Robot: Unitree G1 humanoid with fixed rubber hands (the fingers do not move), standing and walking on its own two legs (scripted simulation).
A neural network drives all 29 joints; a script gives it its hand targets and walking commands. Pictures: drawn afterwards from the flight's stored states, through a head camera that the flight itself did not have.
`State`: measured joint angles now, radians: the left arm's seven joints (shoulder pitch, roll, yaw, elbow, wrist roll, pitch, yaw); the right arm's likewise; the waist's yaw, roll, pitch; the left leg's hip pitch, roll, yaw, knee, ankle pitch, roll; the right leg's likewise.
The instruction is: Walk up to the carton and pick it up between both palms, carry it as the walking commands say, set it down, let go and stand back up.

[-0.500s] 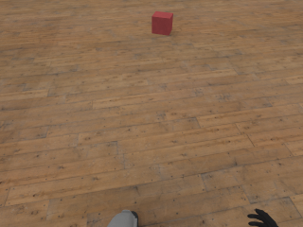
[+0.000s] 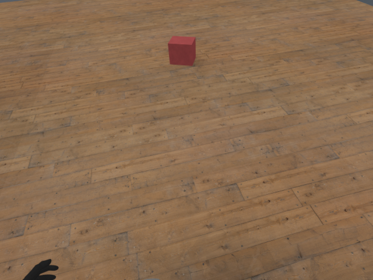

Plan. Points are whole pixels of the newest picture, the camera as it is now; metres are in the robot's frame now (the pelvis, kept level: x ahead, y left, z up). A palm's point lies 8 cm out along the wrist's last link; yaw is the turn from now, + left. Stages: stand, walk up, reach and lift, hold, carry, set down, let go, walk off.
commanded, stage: walk up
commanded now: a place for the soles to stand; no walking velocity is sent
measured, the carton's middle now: (182, 50) +2.47 +0.13 -0.64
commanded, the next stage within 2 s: none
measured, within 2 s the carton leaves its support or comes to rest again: neither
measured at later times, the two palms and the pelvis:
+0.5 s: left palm (93, 167) +0.47 +0.32 -0.09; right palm (322, 244) +0.24 -0.31 -0.09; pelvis +0.30 +0.02 +0.01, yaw -4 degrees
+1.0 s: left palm (90, 120) +0.69 +0.39 -0.08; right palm (272, 121) +0.66 -0.29 -0.08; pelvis +0.59 +0.05 +0.00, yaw -2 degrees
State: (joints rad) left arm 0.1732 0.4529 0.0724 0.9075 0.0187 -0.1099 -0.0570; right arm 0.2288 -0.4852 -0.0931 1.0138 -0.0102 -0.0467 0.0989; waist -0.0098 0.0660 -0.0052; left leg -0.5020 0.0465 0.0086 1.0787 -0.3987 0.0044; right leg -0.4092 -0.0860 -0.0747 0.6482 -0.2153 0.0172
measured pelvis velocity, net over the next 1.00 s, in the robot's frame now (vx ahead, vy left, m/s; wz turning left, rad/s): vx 0.59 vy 0.05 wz -0.03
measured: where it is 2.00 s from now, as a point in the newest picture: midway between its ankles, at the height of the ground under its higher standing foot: (180, 146)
